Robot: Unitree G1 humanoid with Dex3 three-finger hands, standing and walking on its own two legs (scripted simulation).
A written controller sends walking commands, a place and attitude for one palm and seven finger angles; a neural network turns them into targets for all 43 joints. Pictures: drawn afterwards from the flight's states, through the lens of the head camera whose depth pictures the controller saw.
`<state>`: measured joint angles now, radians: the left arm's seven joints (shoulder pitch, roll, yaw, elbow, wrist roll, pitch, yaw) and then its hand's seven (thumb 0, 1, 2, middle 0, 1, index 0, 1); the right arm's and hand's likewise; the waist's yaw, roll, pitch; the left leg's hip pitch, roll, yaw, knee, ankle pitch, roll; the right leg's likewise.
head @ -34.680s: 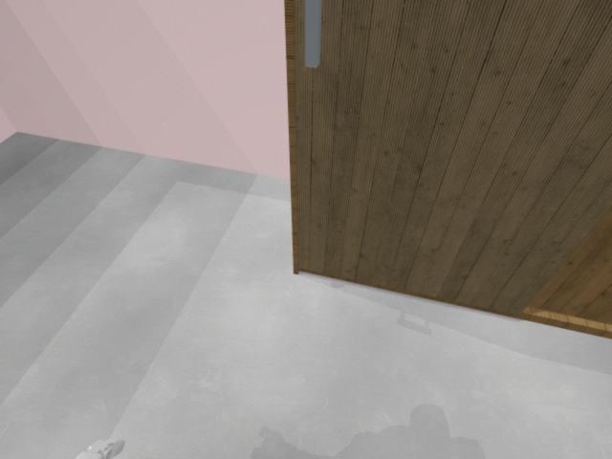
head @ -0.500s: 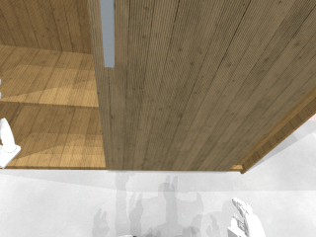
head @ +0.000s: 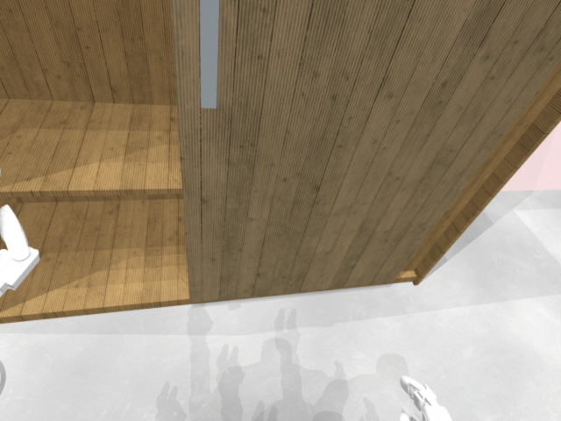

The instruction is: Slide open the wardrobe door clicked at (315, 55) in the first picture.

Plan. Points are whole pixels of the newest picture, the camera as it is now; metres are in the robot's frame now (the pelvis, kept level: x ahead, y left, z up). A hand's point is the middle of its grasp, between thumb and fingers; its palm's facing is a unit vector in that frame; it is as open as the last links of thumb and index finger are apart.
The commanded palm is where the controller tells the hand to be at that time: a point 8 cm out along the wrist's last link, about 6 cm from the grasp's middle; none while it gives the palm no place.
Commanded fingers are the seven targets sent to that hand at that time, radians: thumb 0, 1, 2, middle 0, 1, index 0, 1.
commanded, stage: stop stepping back and stand still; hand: left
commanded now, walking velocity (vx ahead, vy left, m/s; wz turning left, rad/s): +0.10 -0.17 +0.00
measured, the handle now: (208, 29) +0.62 +0.16 +0.26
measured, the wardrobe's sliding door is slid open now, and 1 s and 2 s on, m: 0.68 0.68 0.68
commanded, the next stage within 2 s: let the arm hang, fingers relaxed in 1.82 s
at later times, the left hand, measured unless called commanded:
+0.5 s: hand (33, 215) +0.26 +0.27 +0.19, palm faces +0.37 -0.84 -0.41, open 7.4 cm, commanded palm +0.19 +0.33 +0.20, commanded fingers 0.00 0.90 0.90 -0.20 -0.30 -0.20 -0.30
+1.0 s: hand (30, 197) +0.28 +0.28 +0.20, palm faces +0.43 -0.76 -0.48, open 7.4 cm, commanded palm +0.21 +0.33 +0.20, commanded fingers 0.00 0.90 0.90 -0.20 -0.30 -0.20 -0.30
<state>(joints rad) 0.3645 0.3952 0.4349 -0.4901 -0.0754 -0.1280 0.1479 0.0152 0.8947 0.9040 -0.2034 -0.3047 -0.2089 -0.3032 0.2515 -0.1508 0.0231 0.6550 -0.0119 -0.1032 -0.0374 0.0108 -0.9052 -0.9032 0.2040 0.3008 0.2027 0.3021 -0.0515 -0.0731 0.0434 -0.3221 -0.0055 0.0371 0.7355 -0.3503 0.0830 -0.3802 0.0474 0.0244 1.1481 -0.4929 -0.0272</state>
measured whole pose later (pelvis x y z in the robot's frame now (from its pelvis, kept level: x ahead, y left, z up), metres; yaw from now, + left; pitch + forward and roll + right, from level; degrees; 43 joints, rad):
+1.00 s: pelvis +0.08 +0.03 +0.01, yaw +2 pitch -1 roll +0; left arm 0.55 0.45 0.43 -0.57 -0.05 -0.19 0.18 0.02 0.89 0.90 -0.21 -0.31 -0.22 -0.30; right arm 0.21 -0.22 -0.02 0.60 0.00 -0.07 -0.08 0.01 -0.91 -0.90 0.20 0.30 0.20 0.30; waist -0.01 -0.02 0.05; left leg -0.26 0.05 0.00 0.55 -0.27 -0.05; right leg -0.17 0.03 -0.07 0.55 -0.36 -0.05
